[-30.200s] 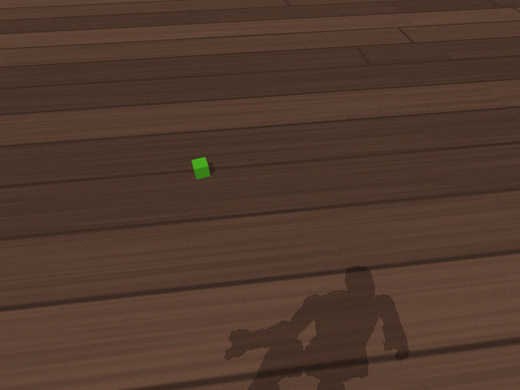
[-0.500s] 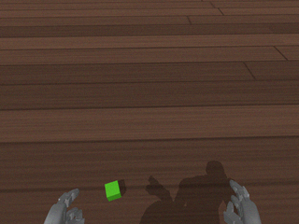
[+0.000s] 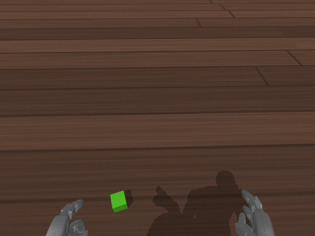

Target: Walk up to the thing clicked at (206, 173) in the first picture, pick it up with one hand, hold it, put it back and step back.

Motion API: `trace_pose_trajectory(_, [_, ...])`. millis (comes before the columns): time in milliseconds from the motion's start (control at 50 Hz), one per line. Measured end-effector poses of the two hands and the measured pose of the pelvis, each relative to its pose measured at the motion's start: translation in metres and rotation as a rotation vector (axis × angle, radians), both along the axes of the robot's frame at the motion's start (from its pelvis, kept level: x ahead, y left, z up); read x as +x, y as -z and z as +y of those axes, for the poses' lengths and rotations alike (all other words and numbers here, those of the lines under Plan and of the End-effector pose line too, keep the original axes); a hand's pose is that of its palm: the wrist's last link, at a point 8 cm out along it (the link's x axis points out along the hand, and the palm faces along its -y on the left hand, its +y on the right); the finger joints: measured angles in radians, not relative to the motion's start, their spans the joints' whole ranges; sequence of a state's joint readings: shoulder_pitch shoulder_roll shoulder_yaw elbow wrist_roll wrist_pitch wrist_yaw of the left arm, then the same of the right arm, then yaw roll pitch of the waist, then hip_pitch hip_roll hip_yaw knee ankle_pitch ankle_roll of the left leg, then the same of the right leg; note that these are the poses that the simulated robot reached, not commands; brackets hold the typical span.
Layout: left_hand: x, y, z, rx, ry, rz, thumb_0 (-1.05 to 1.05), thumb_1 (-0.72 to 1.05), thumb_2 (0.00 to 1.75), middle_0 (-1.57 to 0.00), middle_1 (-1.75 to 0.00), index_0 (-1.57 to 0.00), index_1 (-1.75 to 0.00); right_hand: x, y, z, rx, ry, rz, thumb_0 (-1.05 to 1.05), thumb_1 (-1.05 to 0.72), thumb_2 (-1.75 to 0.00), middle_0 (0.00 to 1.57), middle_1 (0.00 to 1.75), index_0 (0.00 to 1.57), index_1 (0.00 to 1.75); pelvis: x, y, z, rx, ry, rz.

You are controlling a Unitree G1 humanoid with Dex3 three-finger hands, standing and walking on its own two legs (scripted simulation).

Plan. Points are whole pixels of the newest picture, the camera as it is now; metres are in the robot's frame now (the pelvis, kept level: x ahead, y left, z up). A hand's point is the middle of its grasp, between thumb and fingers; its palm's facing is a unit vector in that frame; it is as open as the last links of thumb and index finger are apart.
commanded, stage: stand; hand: left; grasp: from above
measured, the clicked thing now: (119, 201) +0.44 +0.22 -0.68
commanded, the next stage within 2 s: none
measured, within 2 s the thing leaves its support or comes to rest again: neither
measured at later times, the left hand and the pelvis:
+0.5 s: hand out of the picture +0.05 +0.24 -0.11, palm faces +0.05 -0.95 -0.32, open 7.4 cm; pelvis +0.00 +0.01 +0.05, yaw +0 degrees
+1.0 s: hand out of the picture +0.03 +0.24 -0.10, palm faces +0.04 -0.94 -0.34, open 7.4 cm; pelvis -0.02 +0.00 +0.07, yaw +0 degrees
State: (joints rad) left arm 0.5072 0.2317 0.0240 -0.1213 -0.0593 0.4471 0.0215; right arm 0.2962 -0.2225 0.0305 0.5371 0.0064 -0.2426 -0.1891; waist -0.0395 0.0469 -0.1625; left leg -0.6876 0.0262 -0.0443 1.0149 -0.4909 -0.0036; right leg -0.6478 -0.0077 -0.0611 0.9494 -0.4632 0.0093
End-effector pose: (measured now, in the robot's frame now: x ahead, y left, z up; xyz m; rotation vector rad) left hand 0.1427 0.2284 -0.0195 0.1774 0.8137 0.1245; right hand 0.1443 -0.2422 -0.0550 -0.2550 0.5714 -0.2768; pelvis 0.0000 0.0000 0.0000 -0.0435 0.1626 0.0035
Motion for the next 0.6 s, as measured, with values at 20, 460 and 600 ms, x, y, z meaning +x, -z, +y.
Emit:
trace_pose_trajectory(20, [0.001,0.002,0.001,0.024,0.016,-0.016,0.02,0.9,0.9,-0.2,-0.3,-0.2,-0.3,-0.001,0.002,0.0,-0.014,-0.023,0.025,0.01,-0.9,-0.89,0.21,0.3,0.21,0.3,-0.002,-0.001,0.0,0.003,-0.001,-0.022])
trace_pose_trajectory(460, [-0.099,0.051,0.06,0.106,-0.108,0.367,0.01,0.91,0.9,-0.2,-0.3,-0.2,-0.3,-0.073,0.016,-0.022,0.033,-0.031,0.582,0.01,-0.9,-0.89,0.2,0.3,0.21,0.3,-0.005,-0.048,0.01,0.04,-0.001,-0.205])
trace_pose_trajectory(600, [-0.115,0.048,0.058,0.093,-0.128,0.421,0.01,0.91,0.9,-0.21,-0.3,-0.2,-0.3,-0.078,0.013,-0.016,0.055,-0.017,0.605,0.01,-0.9,-0.89,0.2,0.3,0.21,0.3,-0.006,-0.057,0.012,0.041,-0.004,-0.234])
